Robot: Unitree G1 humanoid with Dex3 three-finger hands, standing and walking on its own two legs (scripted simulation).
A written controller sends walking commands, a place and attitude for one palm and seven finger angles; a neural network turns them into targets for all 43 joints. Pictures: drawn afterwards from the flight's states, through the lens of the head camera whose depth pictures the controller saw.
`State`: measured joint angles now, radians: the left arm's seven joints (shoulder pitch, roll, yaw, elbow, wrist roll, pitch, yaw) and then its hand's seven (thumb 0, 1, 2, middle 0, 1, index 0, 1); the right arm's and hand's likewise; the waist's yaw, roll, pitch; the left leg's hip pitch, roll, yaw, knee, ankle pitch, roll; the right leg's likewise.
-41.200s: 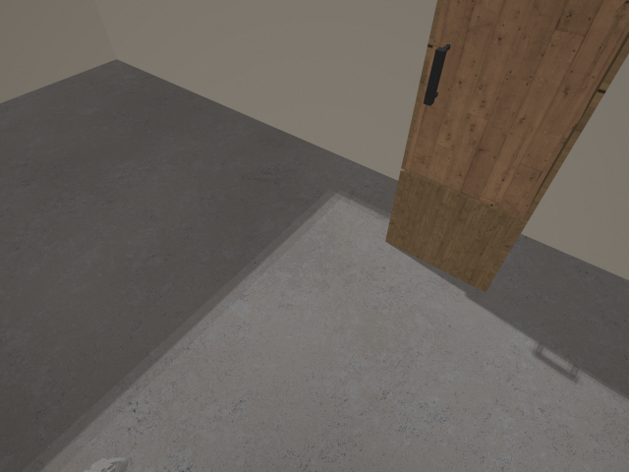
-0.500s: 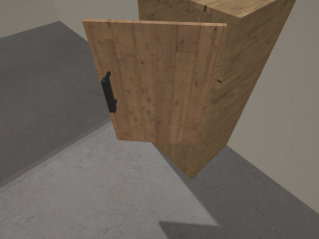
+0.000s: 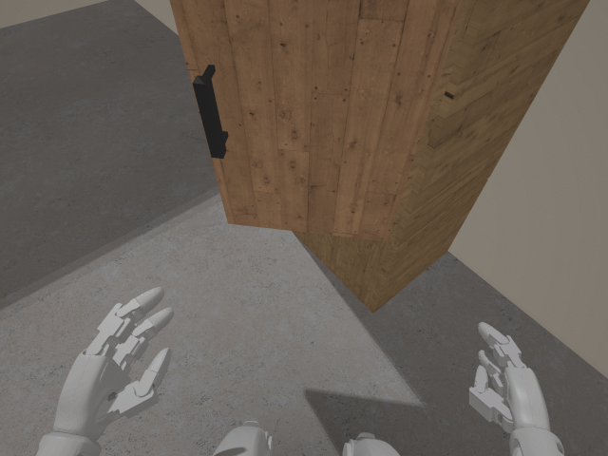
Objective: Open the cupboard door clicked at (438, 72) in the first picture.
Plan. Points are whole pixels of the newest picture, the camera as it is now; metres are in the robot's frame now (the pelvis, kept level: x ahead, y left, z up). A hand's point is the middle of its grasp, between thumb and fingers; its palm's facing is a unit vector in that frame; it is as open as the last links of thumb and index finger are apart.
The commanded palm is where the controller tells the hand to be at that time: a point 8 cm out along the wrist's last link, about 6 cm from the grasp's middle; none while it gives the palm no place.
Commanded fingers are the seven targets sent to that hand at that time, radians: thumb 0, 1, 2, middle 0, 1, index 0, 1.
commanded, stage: raise the hand with hooked fingers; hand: left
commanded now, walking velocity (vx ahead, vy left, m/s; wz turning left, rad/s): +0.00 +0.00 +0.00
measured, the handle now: (214, 113) +0.62 +0.21 +0.08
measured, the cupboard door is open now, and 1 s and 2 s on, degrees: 43 43 43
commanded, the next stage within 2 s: move the hooked fingers beside the handle in 1.74 s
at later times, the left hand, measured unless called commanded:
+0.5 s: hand (106, 351) +0.22 +0.25 +0.06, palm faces -0.04 -1.00 -0.06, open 11.2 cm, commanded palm +0.20 +0.30 +0.06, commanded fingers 0.00 -0.13 0.46 -0.27 -0.96 -0.27 -0.96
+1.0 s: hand (67, 304) +0.26 +0.29 +0.08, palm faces -0.03 -1.00 -0.05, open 13.8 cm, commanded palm +0.24 +0.35 +0.09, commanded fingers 0.00 -0.50 0.30 -0.30 -1.20 -0.30 -1.20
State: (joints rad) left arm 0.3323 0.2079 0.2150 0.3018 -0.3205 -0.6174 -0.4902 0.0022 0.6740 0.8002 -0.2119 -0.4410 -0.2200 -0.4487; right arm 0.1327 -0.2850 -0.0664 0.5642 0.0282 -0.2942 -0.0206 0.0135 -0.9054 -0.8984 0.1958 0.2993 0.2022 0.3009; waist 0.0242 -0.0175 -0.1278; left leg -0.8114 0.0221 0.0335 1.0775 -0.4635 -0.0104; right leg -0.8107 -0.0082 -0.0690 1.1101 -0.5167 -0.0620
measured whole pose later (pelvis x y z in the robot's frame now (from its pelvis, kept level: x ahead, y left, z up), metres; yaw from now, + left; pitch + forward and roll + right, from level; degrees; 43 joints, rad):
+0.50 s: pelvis -0.01 +0.03 +0.01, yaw +0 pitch +12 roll -2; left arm 0.29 0.30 0.27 0.12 -0.32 -0.35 -0.39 0.00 0.09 0.55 -0.25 -0.81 -0.26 -0.82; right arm 0.30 -0.24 0.02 0.58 0.03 -0.25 -0.07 0.02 -0.90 -0.90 0.20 0.30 0.21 0.30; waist -0.01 0.03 -0.11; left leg -0.83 0.02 0.01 1.08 -0.46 0.03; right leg -0.78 0.00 -0.09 1.03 -0.45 -0.02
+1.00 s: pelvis +0.00 +0.04 +0.02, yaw +0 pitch +10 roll -3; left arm 0.09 0.38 0.36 0.27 -0.35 -0.27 -0.49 -0.01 -0.45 0.32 -0.29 -1.16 -0.30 -1.17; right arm 0.26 -0.26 0.06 0.54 0.03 -0.25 -0.07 0.02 -0.90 -0.90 0.20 0.30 0.21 0.30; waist 0.01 0.03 -0.09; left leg -0.72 0.02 0.01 0.99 -0.45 0.04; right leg -0.66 0.00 -0.09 0.92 -0.43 -0.01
